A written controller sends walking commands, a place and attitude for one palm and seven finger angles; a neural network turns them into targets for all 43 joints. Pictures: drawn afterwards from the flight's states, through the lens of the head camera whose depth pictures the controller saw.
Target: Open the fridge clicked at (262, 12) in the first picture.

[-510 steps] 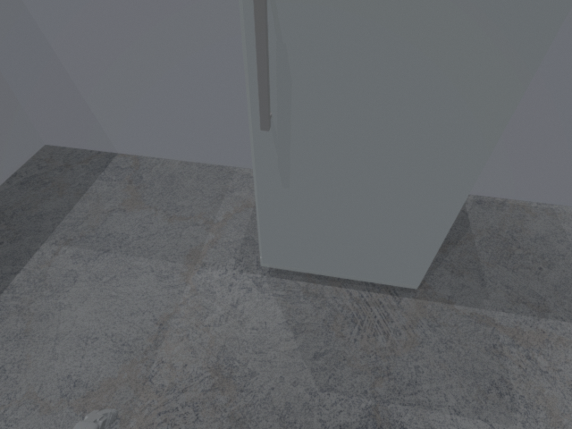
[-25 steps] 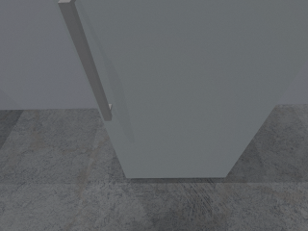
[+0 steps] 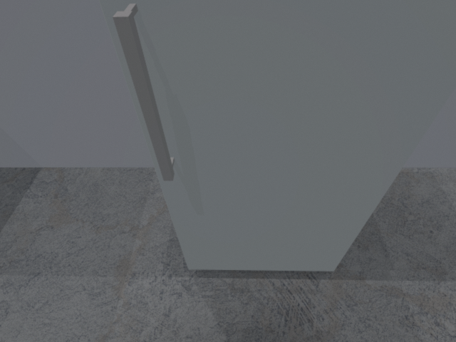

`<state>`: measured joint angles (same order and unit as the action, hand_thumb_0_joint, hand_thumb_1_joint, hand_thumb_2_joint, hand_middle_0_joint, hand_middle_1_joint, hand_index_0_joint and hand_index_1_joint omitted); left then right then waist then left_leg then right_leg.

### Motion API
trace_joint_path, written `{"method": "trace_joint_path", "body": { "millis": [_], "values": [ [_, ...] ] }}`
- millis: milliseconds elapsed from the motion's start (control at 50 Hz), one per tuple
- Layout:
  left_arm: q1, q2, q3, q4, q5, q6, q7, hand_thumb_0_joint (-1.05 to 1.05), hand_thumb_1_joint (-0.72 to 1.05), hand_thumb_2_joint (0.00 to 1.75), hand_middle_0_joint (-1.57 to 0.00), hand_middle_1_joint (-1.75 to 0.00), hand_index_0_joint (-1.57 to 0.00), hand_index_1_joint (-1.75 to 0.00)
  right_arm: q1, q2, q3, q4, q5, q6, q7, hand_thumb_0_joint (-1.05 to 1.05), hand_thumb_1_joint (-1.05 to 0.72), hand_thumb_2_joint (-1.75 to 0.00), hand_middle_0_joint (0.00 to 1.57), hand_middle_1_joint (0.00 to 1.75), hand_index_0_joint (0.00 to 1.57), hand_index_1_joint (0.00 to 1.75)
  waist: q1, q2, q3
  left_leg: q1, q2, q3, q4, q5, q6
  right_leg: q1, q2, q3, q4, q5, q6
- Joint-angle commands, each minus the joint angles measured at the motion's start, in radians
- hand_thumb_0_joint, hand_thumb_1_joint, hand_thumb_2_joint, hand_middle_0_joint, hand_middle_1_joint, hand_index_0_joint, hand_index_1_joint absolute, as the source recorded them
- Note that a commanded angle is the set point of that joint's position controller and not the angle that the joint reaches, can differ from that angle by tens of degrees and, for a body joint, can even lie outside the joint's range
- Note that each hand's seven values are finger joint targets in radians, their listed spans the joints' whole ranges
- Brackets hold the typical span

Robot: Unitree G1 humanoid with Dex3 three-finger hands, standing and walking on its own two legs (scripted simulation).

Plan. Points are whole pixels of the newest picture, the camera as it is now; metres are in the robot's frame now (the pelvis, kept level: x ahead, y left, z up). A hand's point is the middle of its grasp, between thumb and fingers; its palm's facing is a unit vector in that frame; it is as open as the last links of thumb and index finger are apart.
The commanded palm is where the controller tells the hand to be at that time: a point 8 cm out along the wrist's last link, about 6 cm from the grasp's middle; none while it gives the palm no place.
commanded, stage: come to a stop and stand still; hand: left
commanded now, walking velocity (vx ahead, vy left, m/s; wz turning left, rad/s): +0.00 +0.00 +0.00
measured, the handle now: (154, 109) +0.49 +0.16 +0.17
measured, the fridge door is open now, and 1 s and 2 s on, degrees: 0 0 0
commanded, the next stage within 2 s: look again from close up in 0.44 s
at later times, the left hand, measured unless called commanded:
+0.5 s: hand out of the picture +0.02 +0.17 -0.17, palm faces +0.01 -0.98 -0.20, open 7.3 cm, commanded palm none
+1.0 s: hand out of the picture +0.04 +0.17 -0.17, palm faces +0.01 -0.98 -0.21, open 7.3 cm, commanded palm none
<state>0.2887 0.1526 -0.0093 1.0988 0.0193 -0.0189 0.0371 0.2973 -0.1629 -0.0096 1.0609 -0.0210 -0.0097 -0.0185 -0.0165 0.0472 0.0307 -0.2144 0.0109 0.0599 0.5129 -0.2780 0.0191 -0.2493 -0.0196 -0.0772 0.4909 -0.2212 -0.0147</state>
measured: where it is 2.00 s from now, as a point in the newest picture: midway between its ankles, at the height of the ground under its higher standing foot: outside the picture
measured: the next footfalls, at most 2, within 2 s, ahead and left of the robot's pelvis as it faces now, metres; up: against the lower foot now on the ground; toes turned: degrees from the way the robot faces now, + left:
none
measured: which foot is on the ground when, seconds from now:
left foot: down 0.00-1.00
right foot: down 0.00-1.00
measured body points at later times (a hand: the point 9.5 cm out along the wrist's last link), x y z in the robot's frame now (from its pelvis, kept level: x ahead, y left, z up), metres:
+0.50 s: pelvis +0.02 +0.00 +0.00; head +0.03 -0.01 +0.45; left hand +0.02 +0.22 -0.15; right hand +0.02 -0.22 -0.16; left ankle +0.00 +0.10 -0.74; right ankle +0.03 -0.11 -0.74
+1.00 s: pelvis +0.04 -0.01 +0.01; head +0.06 -0.02 +0.45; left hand +0.05 +0.22 -0.15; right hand +0.04 -0.23 -0.16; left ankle +0.00 +0.10 -0.74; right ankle +0.03 -0.11 -0.74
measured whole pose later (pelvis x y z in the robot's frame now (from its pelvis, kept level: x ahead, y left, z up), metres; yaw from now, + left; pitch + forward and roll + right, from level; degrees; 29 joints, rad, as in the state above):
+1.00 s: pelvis +0.04 -0.01 +0.01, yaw +0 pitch -1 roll +1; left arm 0.25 0.16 -0.01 1.12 0.02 -0.02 0.03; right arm 0.26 -0.16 0.01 1.13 -0.02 -0.03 -0.04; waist 0.01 0.01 0.05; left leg -0.11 0.01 0.06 0.40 -0.27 0.00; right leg -0.18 -0.02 -0.07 0.44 -0.25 -0.02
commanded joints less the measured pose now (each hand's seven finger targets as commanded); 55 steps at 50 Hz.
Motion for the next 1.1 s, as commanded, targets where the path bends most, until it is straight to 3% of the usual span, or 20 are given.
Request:
{"method": "trace_joint_path", "body": {
  "millis": [0,60,100,140,240,280,360,720,1080],
  "values": [
    [0.002,0.106,0.016,-0.058,-0.005,-0.014,-0.003,0.0,0.9,0.9,-0.2,-0.3,-0.2,-0.3,0.068,-0.079,0.002,-0.061,-0.001,-0.019,0.001,0.0,-0.9,-0.9,0.2,0.3,0.2,0.3,0.003,-0.053,0.061,-0.094,0.088,-0.129,-0.168,-0.039,0.021,-0.025,-0.077,0.114,-0.096,-0.146,-0.032],
    [0.033,0.099,0.014,-0.047,-0.005,-0.008,-0.005,0.0,0.9,0.9,-0.2,-0.3,-0.2,-0.3,0.062,-0.095,0.002,-0.063,0.001,-0.019,0.0,0.0,-0.9,-0.9,0.2,0.3,0.2,0.3,0.012,-0.061,0.09,-0.122,0.087,-0.142,-0.211,-0.125,0.025,-0.025,-0.071,0.114,-0.09,-0.157,-0.027],
    [0.045,0.099,0.013,-0.044,-0.005,-0.01,-0.006,0.0,0.9,0.9,-0.2,-0.3,-0.2,-0.3,0.061,-0.095,0.006,-0.059,0.002,-0.023,-0.001,0.0,-0.9,-0.9,0.2,0.3,0.2,0.3,0.018,-0.047,0.081,-0.114,0.087,-0.138,-0.217,-0.095,0.027,-0.003,-0.073,0.115,-0.086,-0.107,-0.026],
    [0.049,0.099,0.012,-0.04,-0.006,-0.012,-0.006,0.0,0.9,0.9,-0.2,-0.3,-0.2,-0.3,0.067,-0.093,0.007,-0.051,0.004,-0.025,-0.001,0.0,-0.9,-0.9,0.2,0.3,0.2,0.3,0.018,-0.084,0.069,-0.098,0.083,-0.131,-0.212,-0.07,0.027,0.005,-0.08,0.118,-0.094,-0.096,-0.025],
    [0.054,0.096,0.013,-0.032,-0.008,-0.015,-0.006,0.0,0.9,0.9,-0.2,-0.3,-0.2,-0.3,0.072,-0.089,0.012,-0.029,0.006,-0.032,-0.003,0.0,-0.9,-0.9,0.2,0.3,0.2,0.3,0.019,-0.042,0.039,-0.054,0.086,-0.117,-0.208,0.015,0.025,0.028,-0.084,0.115,-0.09,-0.02,-0.024],
    [0.055,0.099,0.014,-0.028,-0.006,-0.018,-0.005,0.0,0.9,0.9,-0.2,-0.3,-0.2,-0.3,0.07,-0.082,0.012,-0.019,0.006,-0.035,-0.005,0.0,-0.9,-0.9,0.2,0.3,0.2,0.3,0.022,-0.053,0.013,-0.035,0.087,-0.11,-0.194,0.076,0.025,0.057,-0.09,0.109,-0.087,0.032,-0.025],
    [0.047,0.094,0.014,-0.018,-0.008,-0.015,-0.005,0.0,0.9,0.9,-0.2,-0.3,-0.2,-0.3,0.065,-0.082,0.013,-0.005,0.007,-0.034,-0.008,0.0,-0.9,-0.9,0.2,0.3,0.2,0.3,0.02,-0.042,0.04,-0.025,0.087,-0.1,-0.193,0.093,0.018,0.043,-0.093,0.111,-0.095,0.039,-0.023],
    [0.028,0.109,0.02,-0.006,-0.008,-0.018,-0.002,0.0,0.9,0.9,-0.2,-0.3,-0.2,-0.3,0.047,-0.078,0.01,0.034,0.008,-0.032,-0.015,0.0,-0.9,-0.9,0.2,0.3,0.2,0.3,0.022,-0.061,0.001,0.041,0.094,-0.079,-0.168,0.231,0.009,0.109,-0.108,0.102,-0.089,0.232,-0.028],
    [0.022,0.109,0.024,-0.005,-0.006,-0.014,-0.003,0.0,0.9,0.9,-0.2,-0.3,-0.2,-0.3,0.038,-0.07,0.01,0.048,0.007,-0.029,-0.019,0.0,-0.9,-0.9,0.2,0.3,0.2,0.3,0.026,-0.047,0.017,0.056,0.101,-0.07,-0.184,0.227,0.005,0.116,-0.103,0.105,-0.109,0.233,-0.031]
  ]
}}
